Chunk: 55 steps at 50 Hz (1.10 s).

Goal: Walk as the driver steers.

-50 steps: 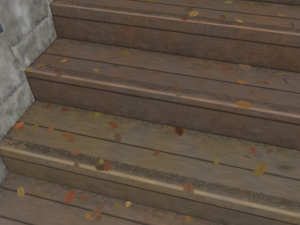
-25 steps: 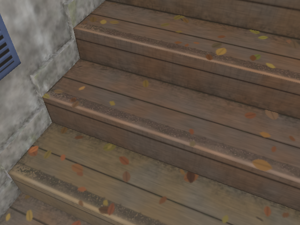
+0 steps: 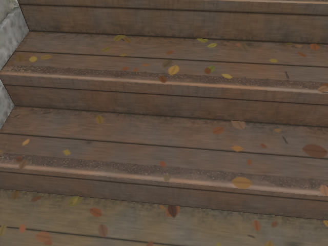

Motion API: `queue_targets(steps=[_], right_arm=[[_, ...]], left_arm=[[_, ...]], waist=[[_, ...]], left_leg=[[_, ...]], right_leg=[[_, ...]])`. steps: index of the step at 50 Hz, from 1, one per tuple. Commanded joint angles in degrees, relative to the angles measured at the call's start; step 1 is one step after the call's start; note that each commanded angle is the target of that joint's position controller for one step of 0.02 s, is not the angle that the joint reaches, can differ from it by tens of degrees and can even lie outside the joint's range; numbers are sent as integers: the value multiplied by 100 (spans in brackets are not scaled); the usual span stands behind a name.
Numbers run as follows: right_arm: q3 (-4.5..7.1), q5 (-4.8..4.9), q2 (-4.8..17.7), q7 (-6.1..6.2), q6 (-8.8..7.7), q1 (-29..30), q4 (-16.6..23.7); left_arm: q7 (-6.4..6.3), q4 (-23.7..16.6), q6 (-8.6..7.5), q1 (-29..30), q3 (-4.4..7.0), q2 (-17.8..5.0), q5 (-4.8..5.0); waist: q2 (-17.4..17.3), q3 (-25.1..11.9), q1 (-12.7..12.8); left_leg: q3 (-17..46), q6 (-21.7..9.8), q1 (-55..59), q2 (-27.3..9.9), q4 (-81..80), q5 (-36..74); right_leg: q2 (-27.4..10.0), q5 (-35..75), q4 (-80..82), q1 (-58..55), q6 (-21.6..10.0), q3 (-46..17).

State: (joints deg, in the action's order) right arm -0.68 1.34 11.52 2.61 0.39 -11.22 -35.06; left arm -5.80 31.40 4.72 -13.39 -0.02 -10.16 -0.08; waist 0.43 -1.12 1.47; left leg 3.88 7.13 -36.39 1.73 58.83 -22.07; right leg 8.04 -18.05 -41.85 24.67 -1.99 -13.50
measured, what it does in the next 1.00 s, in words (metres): steps on the spot, turning right: left foot, then right foot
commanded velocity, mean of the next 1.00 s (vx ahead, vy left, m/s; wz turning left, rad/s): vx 0.02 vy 0.00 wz -0.31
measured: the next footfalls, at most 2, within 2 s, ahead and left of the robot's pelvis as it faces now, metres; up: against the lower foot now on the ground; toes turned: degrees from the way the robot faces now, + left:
left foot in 0.06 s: +0.13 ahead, +0.14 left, +0.00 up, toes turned -5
right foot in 0.54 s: +0.07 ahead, -0.10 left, +0.00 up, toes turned -17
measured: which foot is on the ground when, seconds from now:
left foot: up 0.00-0.04, down 0.06-0.56, up 0.58-0.86, down 0.88-1.00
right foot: down 0.00-0.06, up 0.08-0.52, down 0.54-1.00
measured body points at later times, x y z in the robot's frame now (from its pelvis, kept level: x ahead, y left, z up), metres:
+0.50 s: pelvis +0.02 +0.03 +0.00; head +0.03 +0.03 +0.45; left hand +0.24 +0.19 -0.09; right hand +0.07 -0.24 -0.10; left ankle +0.09 +0.14 -0.72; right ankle +0.03 -0.09 -0.68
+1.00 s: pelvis +0.08 +0.00 +0.02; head +0.07 +0.01 +0.46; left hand +0.22 +0.18 -0.12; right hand +0.05 -0.24 -0.12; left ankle +0.11 +0.13 -0.72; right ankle +0.03 -0.08 -0.72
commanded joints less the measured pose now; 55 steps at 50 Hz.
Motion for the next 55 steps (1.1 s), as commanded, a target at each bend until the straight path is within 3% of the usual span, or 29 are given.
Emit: queue_targets(steps=[1, 3, 4, 5, 6, 7, 9, 10, 14, 16, 20, 22, 24, 26, 27, 28, 29, 30, 31, 33, 36, 39, 41, 43, 45, 46, 48, 51, 55], right_arm=[[175, 98, 421, -77, -149, -431, 202], [340, 18, 605, -84, -150, -484, 116], [386, -237, 958, -8, -114, -515, 309], [431, -519, 1056, 44, -136, -393, 621], [381, -509, 787, 75, -141, -93, 775], [276, -409, 469, 121, -103, 127, 806], [224, -243, 481, 322, 87, 373, 747], [178, -284, 430, 395, 140, 307, 757], [117, -359, 379, 487, 205, -151, 732], [201, -346, 541, 483, 180, -313, 717], [306, -238, 754, 504, 163, -267, 723], [394, -165, 964, 368, 27, 45, 731], [386, -48, 905, 255, -16, 70, 554], [272, 23, 566, 173, 75, -59, 263], [277, -41, 518, 85, 94, -322, 90], [201, -136, 191, 6, 92, -270, 68], [162, -101, 102, 51, 42, 18, 281], [340, -40, 527, 85, 72, 33, 155], [377, 14, 569, 47, 105, -129, -10], [395, -105, 465, 61, 184, -557, -319], [323, -166, 203, 20, 150, -483, -454], [201, -117, 44, -10, 152, -376, -599], [251, -42, 189, -16, 121, -461, -768], [238, -148, 208, -65, 62, -774, -1020], [335, -125, 611, -90, -7, -1149, -1171], [420, -30, 788, -103, -49, -1125, -1271], [331, -74, 434, -133, -182, -1046, -1329], [374, -117, 641, -125, -273, -1161, -1457], [393, -91, 755, -148, -261, -1175, -1402]], left_arm=[[127, -559, -146, 459, 283, -782, 82], [345, -329, -288, 159, 234, -421, 105], [404, -229, -325, -62, 168, 5, 75], [424, -321, -382, -268, 308, -505, 176], [400, -249, -364, -116, 436, -895, 212], [371, -194, -283, 115, 459, -1006, 204], [291, -327, -134, 346, 346, -697, 139], [271, -299, -128, 321, 311, -669, 92], [257, -306, -213, 450, 145, -540, 94], [288, -394, -245, 642, 77, -490, 84], [356, -463, -277, 704, -85, -340, 7], [456, -308, -284, 464, -54, -444, -8], [465, -180, -262, 269, 2, -538, 46], [522, 158, -290, -222, 72, -472, 75], [586, 212, -313, -292, 133, -584, 74], [619, 149, -363, -460, 187, -782, 54], [556, 35, -427, -536, 270, -1195, -199], [568, -95, -536, -431, 200, -920, -233], [566, -9, -594, -64, 78, -593, -213], [533, -39, -611, 529, -27, -266, -91], [439, 142, -637, 332, -99, -13, -61], [389, 277, -535, 112, -21, -124, -83], [399, 438, -527, -103, -12, -84, -189], [454, 764, -540, -485, 15, -151, -61], [521, 899, -558, -457, 186, -608, 79], [520, 892, -550, -462, 174, -551, 105], [472, 911, -584, -103, 200, -599, 126], [506, 1033, -691, -111, 157, -265, 101], [644, 1281, -862, -359, 139, -250, 74]], waist=[[1030, -518, -253], [393, -488, -250], [-859, -483, -141], [-1436, -795, -1], [-1221, -483, -38], [-856, -153, -80], [-988, 228, 34], [-870, 215, -24], [-737, -166, -274], [-780, -238, -374], [-803, -423, -387], [-844, -566, -308], [-862, -493, -304], [-644, -324, -146], [-429, -126, -161], [227, -162, -83], [1735, -300, 122], [975, -130, 156], [855, 148, -72], [532, 254, -384], [324, 182, -336], [657, 137, -104], [846, 305, 15], [552, 301, -67], [394, 420, -103], [-202, 601, -95], [-266, 687, -288], [-720, 459, -266], [-627, 152, -237]], left_leg=[[-275, -268, 1627, 12, -2472, 1020], [57, -508, 2970, -359, -3260, 1613], [1642, -1149, 3586, -1828, -3376, 2804], [3165, -1935, 3062, -2690, -3951, 2309], [3121, -2206, 2581, -2585, -4084, 888], [2507, -2039, 2244, -2148, -4020, -183], [1377, -1884, 1766, -1431, -3888, -370], [1007, -1919, 1655, -1314, -3781, -76], [670, -2183, 2387, -1484, -3538, 325], [823, -2269, 2703, -1740, -3588, 180], [972, -2253, 2480, -1988, -3738, -49], [541, -2085, 1887, -1913, -3874, 116], [408, -2024, 1660, -1885, -3815, -23], [28, -1835, 1480, -1547, -3319, -288], [-304, -1628, 1302, -1224, -2764, -505], [-649, -1144, 344, -869, -1294, -830], [-510, -685, -406, -355, -200, -1216], [76, -421, -340, -503, 1164, -846], [252, -305, -461, -510, 1732, -530], [351, -152, -385, -570, 2046, -48], [175, -183, -51, -636, 1053, 670], [-308, -233, 1044, -465, -891, 275], [-343, -295, 1481, -469, -1934, 153], [-398, -545, 2222, -437, -3175, 864], [-421, -968, 2251, -340, -2953, 88], [-352, -1179, 1900, -340, -3067, -505], [40, -1415, 1669, -515, -3564, -577], [772, -1796, 2284, -869, -4042, -853], [1177, -2177, 2892, -1146, -3978, 125]], right_leg=[[-1122, 915, 1302, -158, -823, -1628], [-544, -214, 141, 412, -460, -827], [208, -1834, -1643, 1596, -48, -58], [38, -2102, -2712, 1845, 378, 111], [-362, -1719, -3672, 1956, 682, 375], [-542, -1228, -4272, 2114, 786, 439], [-520, -498, -5017, 2408, 1025, 709], [-452, -145, -5225, 2344, 1077, 876], [-525, 157, -4675, 2679, 1173, 1109], [-720, 55, -4077, 2830, 1163, 1131], [-1067, -144, -2826, 2201, 937, 1179], [-1103, -419, -1875, 908, 637, 1455], [-1034, -459, -854, 125, 327, 1633], [-688, 145, 949, -830, -17, 1967], [-628, 144, 1548, -1214, -82, 1794], [-1317, 516, 1703, -2025, -216, 622], [-2719, -1057, 2712, -1362, -1294, -1650], [-2840, -1848, 2972, -944, -1620, -1993], [-2713, -1707, 2932, -607, -1478, -1684], [-2273, -1305, 2673, -504, -1062, -966], [-1766, -947, 2494, -726, -831, -143], [-1563, -550, 2543, -801, -779, 287], [-1686, -397, 2538, -822, -912, 164], [-1614, -892, 2559, -681, -822, 143], [-1493, -1943, 2425, -400, -886, -29], [-1343, -2052, 2524, -387, -800, 159], [-1226, -1517, 2242, -475, -701, 454], [-709, -553, 1404, -209, -518, 1242], [-572, 287, 977, -229, -428, 1512]])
